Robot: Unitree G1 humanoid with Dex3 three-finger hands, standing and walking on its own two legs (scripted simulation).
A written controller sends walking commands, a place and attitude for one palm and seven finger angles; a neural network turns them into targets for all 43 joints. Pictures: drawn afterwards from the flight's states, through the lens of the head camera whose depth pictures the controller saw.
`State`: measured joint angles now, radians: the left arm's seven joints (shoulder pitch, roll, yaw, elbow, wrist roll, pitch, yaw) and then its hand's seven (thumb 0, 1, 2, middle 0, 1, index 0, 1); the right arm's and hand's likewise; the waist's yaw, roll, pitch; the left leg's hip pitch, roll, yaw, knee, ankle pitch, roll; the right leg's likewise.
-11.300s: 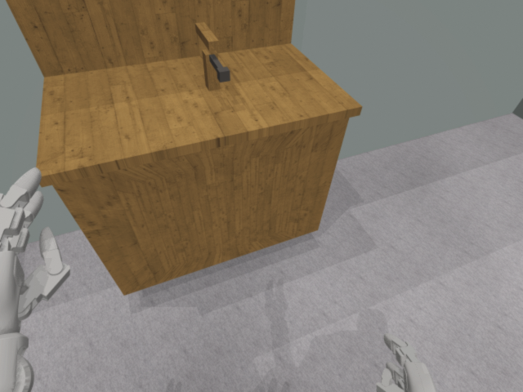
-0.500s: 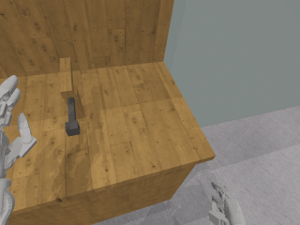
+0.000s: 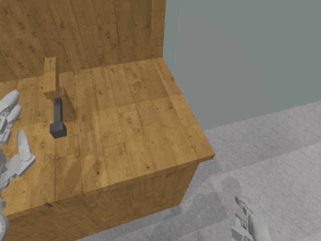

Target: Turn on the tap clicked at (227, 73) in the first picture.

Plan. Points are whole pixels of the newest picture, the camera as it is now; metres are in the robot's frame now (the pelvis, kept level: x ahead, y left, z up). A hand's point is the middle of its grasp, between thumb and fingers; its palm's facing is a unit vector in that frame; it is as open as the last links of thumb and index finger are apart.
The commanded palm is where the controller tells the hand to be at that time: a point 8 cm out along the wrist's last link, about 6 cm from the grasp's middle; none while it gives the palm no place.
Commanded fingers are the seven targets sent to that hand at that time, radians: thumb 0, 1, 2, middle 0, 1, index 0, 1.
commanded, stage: shuffle to correct the standing spot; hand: left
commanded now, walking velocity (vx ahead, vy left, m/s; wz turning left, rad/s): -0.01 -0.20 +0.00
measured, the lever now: (58, 130) +0.33 +0.28 +0.08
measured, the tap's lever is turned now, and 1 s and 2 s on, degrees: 0 0 0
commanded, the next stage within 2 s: come to a stop and stand still in 1.58 s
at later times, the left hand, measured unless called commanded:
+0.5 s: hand (68, 153) +0.23 +0.19 +0.16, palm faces +0.29 -0.86 -0.43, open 7.4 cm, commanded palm +0.17 +0.23 +0.18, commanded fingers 0.00 0.90 0.90 -0.20 -0.30 -0.20 -0.30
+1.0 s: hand (68, 157) +0.22 +0.19 +0.16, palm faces +0.32 -0.86 -0.39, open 7.4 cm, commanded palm +0.17 +0.23 +0.18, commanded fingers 0.00 0.90 0.90 -0.20 -0.30 -0.20 -0.30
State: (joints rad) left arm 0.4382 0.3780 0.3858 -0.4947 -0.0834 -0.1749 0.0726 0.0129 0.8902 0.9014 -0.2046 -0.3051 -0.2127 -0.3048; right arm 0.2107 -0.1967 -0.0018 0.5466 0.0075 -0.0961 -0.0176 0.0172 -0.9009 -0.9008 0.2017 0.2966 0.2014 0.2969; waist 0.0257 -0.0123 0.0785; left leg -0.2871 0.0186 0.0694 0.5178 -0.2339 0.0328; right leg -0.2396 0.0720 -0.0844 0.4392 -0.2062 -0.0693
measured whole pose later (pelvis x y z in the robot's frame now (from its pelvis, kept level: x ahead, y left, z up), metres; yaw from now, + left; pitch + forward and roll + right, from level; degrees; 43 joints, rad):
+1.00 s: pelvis +0.01 -0.05 -0.01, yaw +0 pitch +0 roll -1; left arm 0.49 0.40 0.37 -0.56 -0.11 -0.16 0.08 0.01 0.89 0.90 -0.21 -0.31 -0.22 -0.31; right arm 0.22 -0.20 -0.01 0.56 0.02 -0.08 -0.03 0.02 -0.90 -0.90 0.20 0.30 0.20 0.30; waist 0.01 -0.01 0.04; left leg -0.30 0.06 0.01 0.61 -0.31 0.01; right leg -0.24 0.14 -0.11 0.45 -0.23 -0.13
